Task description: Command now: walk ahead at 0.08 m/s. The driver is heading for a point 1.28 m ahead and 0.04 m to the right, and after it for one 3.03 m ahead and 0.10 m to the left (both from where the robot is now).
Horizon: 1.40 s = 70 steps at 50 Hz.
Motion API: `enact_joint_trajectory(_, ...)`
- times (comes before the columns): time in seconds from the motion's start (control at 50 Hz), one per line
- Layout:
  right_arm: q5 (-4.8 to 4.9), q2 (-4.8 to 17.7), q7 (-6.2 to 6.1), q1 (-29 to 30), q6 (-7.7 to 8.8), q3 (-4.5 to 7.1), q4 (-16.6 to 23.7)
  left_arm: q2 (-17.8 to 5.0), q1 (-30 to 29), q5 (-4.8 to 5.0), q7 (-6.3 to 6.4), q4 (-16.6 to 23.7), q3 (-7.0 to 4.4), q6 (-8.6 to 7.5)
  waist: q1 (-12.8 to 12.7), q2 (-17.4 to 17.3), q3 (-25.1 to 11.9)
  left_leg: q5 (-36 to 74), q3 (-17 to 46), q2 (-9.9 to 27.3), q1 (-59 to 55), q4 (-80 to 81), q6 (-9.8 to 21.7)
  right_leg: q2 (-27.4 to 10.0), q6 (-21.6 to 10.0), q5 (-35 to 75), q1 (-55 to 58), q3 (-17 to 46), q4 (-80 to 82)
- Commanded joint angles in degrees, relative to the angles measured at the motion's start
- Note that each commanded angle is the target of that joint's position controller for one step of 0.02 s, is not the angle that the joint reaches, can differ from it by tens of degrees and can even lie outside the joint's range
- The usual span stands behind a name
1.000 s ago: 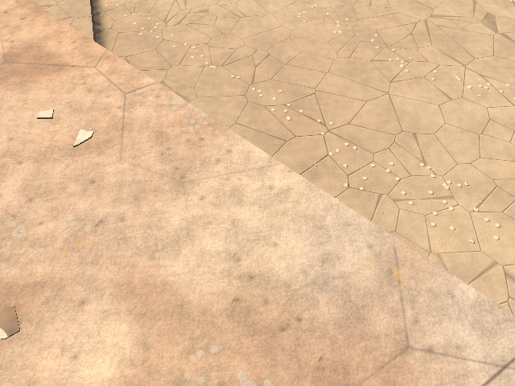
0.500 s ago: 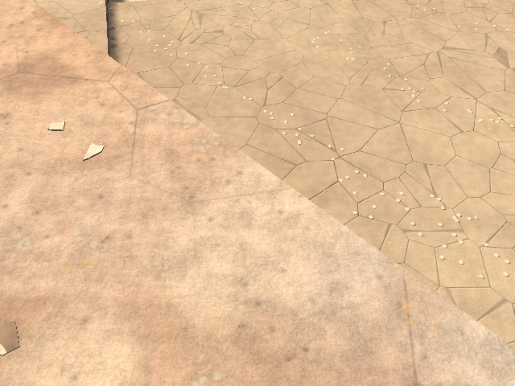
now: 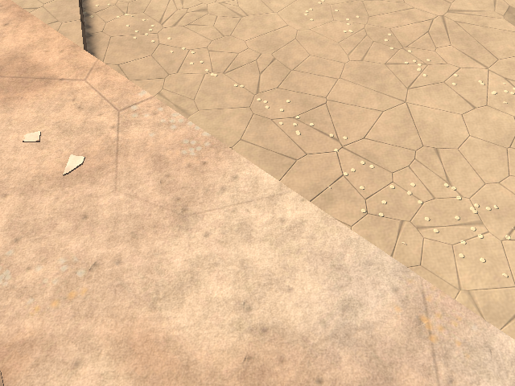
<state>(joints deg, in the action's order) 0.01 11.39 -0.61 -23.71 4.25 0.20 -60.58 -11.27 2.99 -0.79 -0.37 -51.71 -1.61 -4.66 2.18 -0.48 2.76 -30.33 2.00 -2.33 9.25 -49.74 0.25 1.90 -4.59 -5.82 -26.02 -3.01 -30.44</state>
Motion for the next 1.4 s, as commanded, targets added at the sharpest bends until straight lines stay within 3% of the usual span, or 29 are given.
enact_joint_trajectory(0.02,0.9,3.87,0.15,-6.3,-0.9,1.01,1.45,-6.43,6.87,1.22,-0.2,-0.37,-0.94,0.51,-2.18,4.62,-11.37,-3.36,2.98,3.32,17.13,-23.48,-1.89,-20.76,-13.96,20.23,21.14,23.07,12.03)
enact_joint_trajectory(0.04,0.6,4.19,-0.65,-2.76,-1.94,1.63,2.14,-5.11,2.92,1.1,-0.37,0.16,-0.2,0.39,-1.14,1.33,-6.92,-0.72,2.45,5.0,15.75,-19.53,-2.35,-18.08,-11.43,12.83,12.56,18.74,15.14)
enact_joint_trajectory(0.12,0.47,4.0,-2.27,-3.23,-2.79,2.9,2.31,-9.88,5.52,0.54,0.51,-1.68,-2.04,0.75,0.11,7.55,-4.82,4.26,-1.86,5.08,11.01,-6.85,-1.07,-13.31,-9.1,-15.59,4.12,15.58,23.32)
enact_joint_trajectory(0.24,0.33,4.35,-1.76,2.1,-1.09,3.8,3.0,-11.55,6.38,2.15,1.78,-0.79,-3.18,0.24,0.23,7.14,-4.97,9.58,-3.58,5.31,9.28,6.55,1.92,-15.11,-8.86,-23.68,4.4,16.67,26.72)
enact_joint_trajectory(0.34,-0.28,2.81,-1.59,-1.2,-1.24,3.82,0.72,-8.35,6.64,2.59,2.04,-1.08,-2.08,2.23,2.06,2.28,-2.81,14.99,-5.02,3.54,0.15,26.78,4.15,-9.19,-4.52,-20.99,1.62,10.37,15.67)
enact_joint_trajectory(0.36,-0.88,4.82,-1.65,-4.42,-1.25,4.02,0.4,-4.97,6.19,2.12,1.9,-0.59,-1.1,2.37,1.96,-4.14,-3.33,10.27,5.02,11.18,-2.65,32.93,6.11,-4.97,-1.62,-19.14,-2.25,5.88,4.4)
enact_joint_trajectory(0.38,-0.62,10.29,-1.76,-3.86,-1.57,4.96,1.22,-2.57,7.24,1.57,1.91,-0.05,-0.54,1.93,0.0,-13.85,-1.01,4.64,17.89,19.58,-2.38,39.73,10.63,1.32,1.3,-18.99,-9.9,-1.07,-5.55)
enact_joint_trajectory(0.4,-2.07,12.05,-1.67,-2.58,-1.01,5.41,1.38,-5.34,6.51,1.03,2.02,-0.05,-1.13,1.6,0.44,-15.03,1.39,3.53,24.26,24.32,2.46,42.22,14.74,-0.7,1.23,-21.49,-10.59,3.07,-14.05)
enact_joint_trajectory(0.44,-1.24,7.64,-1.61,2.66,0.36,4.28,3.06,-8.83,8.47,1.17,1.86,-2.12,-2.4,2.07,-2.39,-8.53,0.91,13.1,17.01,19.74,1.32,40.35,11.78,-3.09,2.09,-16.96,-11.44,5.77,-21.52)
enact_joint_trajectory(0.5,-0.74,3.85,-1.33,4.75,0.78,2.8,3.26,-5.69,8.61,0.6,1.88,-4.23,-2.17,2.54,-3.69,-4.85,-1.91,34.77,6.57,15.1,0.71,36.6,8.51,-4.64,3.89,-10.08,-5.98,4.97,-17.1)
enact_joint_trajectory(0.56,-1.12,5.76,-1.26,2.41,0.32,2.94,2.08,-3.06,4.91,1.27,1.89,-4.22,-1.01,2.52,-1.89,-6.64,-4.54,48.21,1.04,12.24,0.57,32.36,8.28,-2.99,4.82,-7.9,2.65,1.69,-7.82)
enact_joint_trajectory(0.64,0.83,6.92,-1.2,1.45,-0.59,3.42,1.1,-4.94,5.44,1.26,2.28,-5.22,-1.02,3.26,-2.49,-5.42,-4.18,41.67,2.71,11.63,0.21,29.29,7.46,-2.68,3.35,2.13,11.6,1.5,7.74)
enact_joint_trajectory(0.68,-0.15,6.18,-0.96,-0.45,-0.24,3.72,0.86,-8.91,8.81,0.51,2.87,-6.3,-1.86,3.83,-1.61,-0.08,-6.3,31.35,0.94,8.0,4.33,27.08,4.73,-7.7,1.61,19.09,21.03,5.86,5.31)
enact_joint_trajectory(0.7,-0.24,3.23,-0.84,-4.49,-0.32,3.44,-0.28,-9.67,8.0,1.41,2.81,-6.81,-2.15,4.21,0.59,4.52,-7.01,27.98,-1.23,5.09,7.09,28.25,3.07,-7.33,-0.33,18.69,23.88,5.08,1.46)
enact_joint_trajectory(0.74,0.33,2.94,-1.25,-0.31,-1.21,3.41,0.05,-5.53,7.68,1.8,2.34,-7.53,-1.58,4.57,-1.69,2.96,-4.19,24.09,-3.86,3.46,5.71,26.52,1.21,-5.73,0.27,11.94,18.85,5.01,2.31)
enact_joint_trajectory(0.92,-0.01,2.94,-2.12,1.39,-3.28,3.53,-0.05,-5.64,5.62,1.37,2.22,-9.06,-1.66,3.86,-1.37,1.6,-3.26,25.87,-4.09,4.17,2.31,24.0,0.52,-5.18,0.43,14.63,16.5,5.12,2.27)
enact_joint_trajectory(0.96,0.49,2.88,-2.16,0.41,-3.58,3.73,-0.85,-6.29,7.52,2.03,2.24,-10.28,-2.17,4.13,-1.52,1.65,-3.55,11.03,-5.95,2.42,3.11,22.55,1.48,-3.82,-0.56,-3.76,16.09,4.28,2.12)
enact_joint_trajectory(1.0,1.06,2.46,-2.23,2.16,-3.2,3.65,0.15,-7.27,8.98,2.74,2.28,-10.28,-2.68,3.85,-2.68,1.91,1.49,-3.3,-5.41,2.5,9.24,20.58,3.29,-5.71,-2.8,-29.06,12.14,8.46,5.55)
enact_joint_trajectory(1.04,1.53,0.74,-2.06,4.62,-1.44,3.13,1.99,-9.17,12.46,3.07,2.1,-10.59,-3.24,2.35,-4.06,7.12,5.49,-2.43,-6.11,2.08,16.45,13.54,3.97,-12.88,-6.95,-38.92,12.64,20.44,12.61)
enact_joint_trajectory(1.08,1.49,0.39,-1.26,6.69,0.21,3.08,3.36,-10.87,15.44,2.38,1.84,-11.05,-3.81,0.95,-4.58,10.71,4.56,2.15,-4.6,1.99,18.45,6.39,5.28,-19.89,-11.55,-37.76,14.08,33.69,17.75)
enact_joint_trajectory(1.12,1.46,0.96,-0.65,5.33,0.96,3.43,3.08,-10.23,10.55,1.97,1.73,-9.08,-3.63,0.11,-1.85,9.37,3.22,1.61,-2.48,3.4,15.31,6.18,6.73,-20.26,-10.61,-27.07,11.72,31.64,16.42)
enact_joint_trajectory(1.16,0.91,0.54,-0.75,-1.41,0.94,3.63,0.24,-8.93,1.82,2.93,1.66,-6.55,-3.22,0.96,3.55,6.78,1.74,10.95,-4.18,2.54,-0.27,23.74,7.35,-12.75,-4.16,-7.37,4.06,15.89,9.21)
enact_joint_trajectory(1.18,0.01,4.24,-1.04,-4.79,0.35,4.76,-1.23,-6.39,1.06,2.92,1.83,-6.13,-2.77,1.32,3.6,-0.01,-0.28,18.59,1.87,6.25,-7.32,27.05,7.01,-6.94,0.25,-1.65,-0.25,7.18,-1.8)
enact_joint_trajectory(1.2,0.49,10.27,-0.94,-8.13,-0.14,6.13,-1.64,-3.66,2.36,1.79,2.17,-5.16,-2.03,1.27,2.43,-14.04,-2.05,29.8,16.35,16.29,-12.0,32.24,10.68,0.72,4.93,-12.81,-7.07,-1.85,-14.86)
enact_joint_trajectory(1.22,-0.7,8.54,-0.59,-8.47,0.12,5.15,-1.24,-4.34,2.3,1.51,2.44,-5.15,-2.1,1.28,2.92,-16.01,-0.75,39.92,25.33,23.86,-10.85,33.78,15.88,-0.43,5.55,-27.95,-11.34,1.5,-22.69)
enact_joint_trajectory(1.24,-1.15,4.96,-0.69,-5.4,0.65,3.97,-0.14,-5.42,3.96,1.98,2.35,-6.15,-2.51,1.42,0.64,-9.89,0.59,47.75,21.99,23.34,-10.71,31.48,16.26,-2.73,5.4,-28.55,-12.29,4.49,-29.74)
enact_joint_trajectory(1.28,-0.22,5.55,-0.67,0.09,0.93,3.78,1.78,-4.88,6.38,2.18,2.02,-8.11,-2.64,1.76,-2.04,-4.95,-0.26,56.06,13.24,19.49,-11.13,29.89,12.54,-4.6,4.61,-22.52,-12.32,4.75,-29.91)
enact_joint_trajectory(1.34,-0.61,3.51,-0.99,2.03,0.09,2.62,1.6,-2.16,3.89,2.05,1.65,-8.48,-2.12,2.25,-2.81,-5.31,-1.51,63.55,3.45,13.59,-8.11,29.02,8.28,-4.47,4.65,-13.11,-3.75,2.51,-16.95)
enact_joint_trajectory(1.4,-0.65,5.94,-1.44,1.61,-0.77,2.97,0.92,-2.28,1.13,2.36,1.6,-7.99,-1.7,2.99,-2.13,-6.57,-3.11,66.66,1.36,12.44,-5.93,27.91,8.4,-2.47,4.59,-9.9,3.82,0.31,-8.12)
